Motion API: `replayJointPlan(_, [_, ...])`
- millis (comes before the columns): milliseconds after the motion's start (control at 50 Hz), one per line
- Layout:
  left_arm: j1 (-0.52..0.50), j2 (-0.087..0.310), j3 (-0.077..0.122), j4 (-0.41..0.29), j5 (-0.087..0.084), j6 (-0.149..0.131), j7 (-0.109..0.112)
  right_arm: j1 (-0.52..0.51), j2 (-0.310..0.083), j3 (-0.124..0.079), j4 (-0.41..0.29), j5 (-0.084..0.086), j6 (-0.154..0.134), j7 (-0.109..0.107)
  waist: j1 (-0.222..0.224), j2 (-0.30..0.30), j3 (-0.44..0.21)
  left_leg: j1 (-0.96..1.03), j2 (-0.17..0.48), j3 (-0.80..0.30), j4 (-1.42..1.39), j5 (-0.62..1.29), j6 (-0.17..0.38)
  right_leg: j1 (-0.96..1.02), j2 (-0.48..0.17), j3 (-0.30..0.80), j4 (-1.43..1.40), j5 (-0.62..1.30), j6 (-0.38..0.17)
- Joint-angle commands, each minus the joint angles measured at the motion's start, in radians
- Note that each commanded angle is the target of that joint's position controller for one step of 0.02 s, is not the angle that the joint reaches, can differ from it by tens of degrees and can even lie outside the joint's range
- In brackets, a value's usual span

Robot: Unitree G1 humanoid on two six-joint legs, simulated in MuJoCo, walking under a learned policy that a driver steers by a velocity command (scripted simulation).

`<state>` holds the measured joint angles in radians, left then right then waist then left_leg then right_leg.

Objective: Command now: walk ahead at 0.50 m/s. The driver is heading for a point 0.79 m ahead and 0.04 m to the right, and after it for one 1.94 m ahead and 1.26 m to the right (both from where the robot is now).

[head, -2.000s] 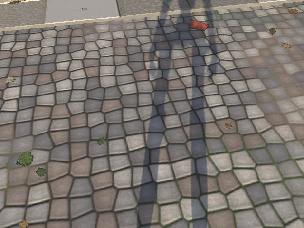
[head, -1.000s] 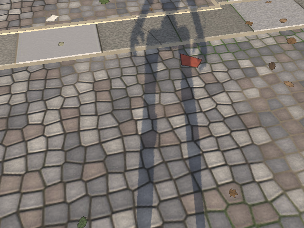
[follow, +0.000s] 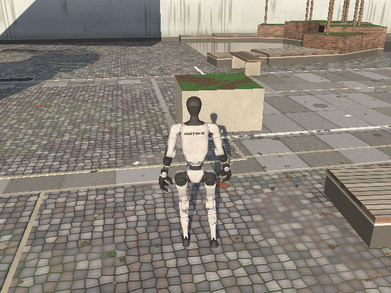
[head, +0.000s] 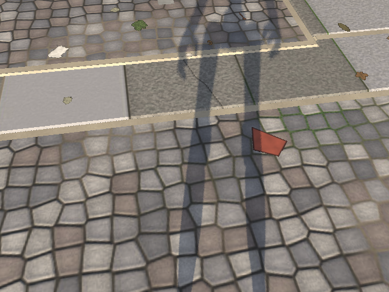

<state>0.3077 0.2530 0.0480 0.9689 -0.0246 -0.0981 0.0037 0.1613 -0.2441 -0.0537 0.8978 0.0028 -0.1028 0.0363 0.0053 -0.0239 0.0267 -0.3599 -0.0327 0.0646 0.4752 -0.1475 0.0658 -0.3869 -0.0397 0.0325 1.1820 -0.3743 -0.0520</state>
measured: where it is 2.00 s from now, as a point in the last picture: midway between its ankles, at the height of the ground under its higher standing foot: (224, 138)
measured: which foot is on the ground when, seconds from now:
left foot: down 0.00-0.46, up 0.48-0.98, down 1.00-1.00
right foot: up 0.00-0.42, down 0.44-1.00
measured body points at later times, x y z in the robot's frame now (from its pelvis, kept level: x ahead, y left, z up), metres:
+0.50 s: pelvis +0.27 -0.06 -0.01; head +0.31 -0.06 +0.44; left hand +0.47 +0.19 -0.11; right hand +0.24 -0.32 -0.16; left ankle +0.09 +0.08 -0.68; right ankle +0.38 -0.15 -0.74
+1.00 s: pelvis +0.55 -0.03 -0.01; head +0.57 -0.02 +0.44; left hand +0.49 +0.24 -0.15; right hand +0.76 -0.26 -0.11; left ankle +0.68 +0.09 -0.73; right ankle +0.38 -0.15 -0.73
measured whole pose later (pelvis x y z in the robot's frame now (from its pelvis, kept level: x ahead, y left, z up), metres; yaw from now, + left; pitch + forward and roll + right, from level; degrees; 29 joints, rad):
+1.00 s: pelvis +0.55 -0.03 -0.01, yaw +0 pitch +2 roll -2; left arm 0.40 0.25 0.07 1.03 -0.02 -0.06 0.01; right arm 0.00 -0.23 -0.05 0.86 0.02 -0.09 0.04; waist 0.07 0.02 0.01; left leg -0.51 0.04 0.03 0.50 -0.04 0.07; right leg 0.08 0.01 -0.05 0.29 -0.40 0.00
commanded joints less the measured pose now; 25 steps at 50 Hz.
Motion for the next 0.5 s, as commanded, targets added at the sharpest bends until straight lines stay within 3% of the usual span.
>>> replayJointPlan(20, [0.025, 0.072, 0.028, -0.059, 0.004, 0.001, 0.009, 0.035, -0.073, -0.012, -0.023, -0.013, -0.014, 0.003, 0.010, 0.098, -0.078, 0.208, 0.260, -0.314, -0.297, 0.097, 0.162, -0.195, -0.109, 0.046, -0.007, 0.109, -0.005])
replayJointPlan(60, [0.013, 0.055, 0.029, -0.065, 0.008, 0.018, 0.012, 0.068, -0.099, -0.018, -0.002, -0.008, -0.018, -0.005, 0.018, 0.093, -0.046, 0.171, 0.252, -0.261, -0.333, 0.145, 0.176, -0.213, -0.119, 0.032, -0.065, 0.144, 0.009])
replayJointPlan(100, [-0.064, 0.063, 0.034, -0.092, 0.016, 0.023, 0.015, 0.103, -0.126, -0.024, 0.013, -0.008, -0.016, -0.018, 0.006, 0.073, -0.015, 0.187, 0.255, -0.235, -0.355, 0.181, 0.179, -0.289, -0.125, 0.029, -0.158, 0.231, 0.030])
replayJointPlan(140, [-0.134, 0.059, 0.034, -0.115, 0.020, 0.021, 0.013, 0.138, -0.129, -0.023, 0.025, -0.005, -0.008, -0.030, -0.012, 0.069, -0.002, 0.221, 0.247, -0.207, -0.361, 0.202, 0.166, -0.339, -0.122, 0.024, -0.265, 0.329, 0.042])
replayJointPlan(220, [-0.264, 0.036, 0.024, -0.149, 0.015, 0.012, -0.001, 0.194, -0.136, -0.021, 0.047, 0.004, 0.000, -0.040, -0.052, 0.079, 0.024, 0.252, 0.216, -0.141, -0.368, 0.186, 0.132, -0.307, -0.084, -0.012, -0.486, 0.482, 0.042])
replayJointPlan(320, [-0.399, 0.036, 0.012, -0.200, 0.004, 0.002, -0.028, 0.274, -0.147, -0.026, 0.091, 0.011, 0.019, -0.043, -0.093, 0.080, 0.067, 0.397, 0.268, -0.141, -0.317, 0.193, 0.132, -0.333, -0.054, -0.029, -0.622, 0.429, 0.026])
replayJointPlan(380, [-0.385, 0.061, 0.017, -0.213, 0.001, -0.009, -0.045, 0.261, -0.163, -0.036, 0.099, 0.015, 0.032, -0.050, -0.059, 0.102, 0.050, 0.460, 0.303, -0.147, -0.243, 0.316, 0.111, -0.265, -0.032, -0.039, -0.669, 0.328, -0.011])
replayJointPlan(400, [-0.332, 0.082, 0.026, -0.201, 0.002, -0.011, -0.045, 0.239, -0.173, -0.039, 0.094, 0.016, 0.035, -0.051, -0.024, 0.116, 0.015, 0.459, 0.297, -0.137, -0.186, 0.457, 0.100, -0.170, -0.004, -0.060, -0.679, 0.300, -0.027])
replayJointPlan(420, [-0.219, 0.112, 0.044, -0.168, 0.006, -0.012, -0.042, 0.212, -0.173, -0.039, 0.088, 0.016, 0.040, -0.051, 0.040, 0.118, -0.052, 0.436, 0.264, -0.106, -0.061, 0.616, 0.080, -0.004, 0.032, -0.091, -0.699, 0.308, -0.050])
replayJointPlan(440, [-0.037, 0.165, 0.070, -0.112, 0.010, -0.011, -0.035, 0.202, -0.146, -0.028, 0.077, 0.010, 0.041, -0.050, 0.114, 0.093, -0.166, 0.324, 0.207, -0.066, 0.152, 0.608, 0.049, 0.264, 0.013, -0.065, -0.680, 0.337, -0.087])
replayJointPlan(460, [0.123, 0.258, 0.092, -0.083, 0.030, -0.009, -0.026, 0.275, -0.069, -0.003, 0.056, -0.004, 0.031, -0.045, 0.117, -0.079, -0.331, -0.027, 0.095, -0.014, 0.538, 0.256, -0.010, 0.666, -0.239, 0.282, -0.673, 0.296, -0.205])
replayJointPlan(480, [0.150, 0.240, 0.083, -0.070, 0.018, -0.003, -0.029, 0.322, -0.007, 0.019, 0.070, 0.006, 0.005, -0.037, 0.099, -0.261, -0.434, -0.276, -0.035, -0.102, 0.790, -0.398, -0.038, 0.823, -0.377, 0.680, -0.843, 0.165, -0.302])
replayJointPlan(500, [0.096, 0.169, 0.059, -0.078, 0.012, -0.004, -0.030, 0.245, -0.115, -0.009, 0.057, 0.031, -0.015, -0.031, 0.107, -0.174, -0.335, -0.376, 0.033, -0.192, 0.886, -0.391, -0.015, 0.741, -0.339, 0.618, -0.874, 0.089, -0.252])
Keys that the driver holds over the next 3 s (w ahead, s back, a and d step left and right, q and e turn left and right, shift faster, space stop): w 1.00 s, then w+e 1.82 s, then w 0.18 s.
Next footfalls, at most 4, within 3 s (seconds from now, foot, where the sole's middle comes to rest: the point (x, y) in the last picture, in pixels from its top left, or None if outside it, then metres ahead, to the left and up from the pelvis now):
0.44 right None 0.42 -0.15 -0.77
1.00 left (174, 222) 0.72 0.09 -0.77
1.58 right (240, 165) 1.00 -0.18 -0.77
2.08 left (222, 105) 1.35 -0.12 -0.77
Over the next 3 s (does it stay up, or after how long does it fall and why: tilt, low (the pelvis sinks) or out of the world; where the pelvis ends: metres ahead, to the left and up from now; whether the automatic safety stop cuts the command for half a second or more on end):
stays up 1.46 -0.49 0.01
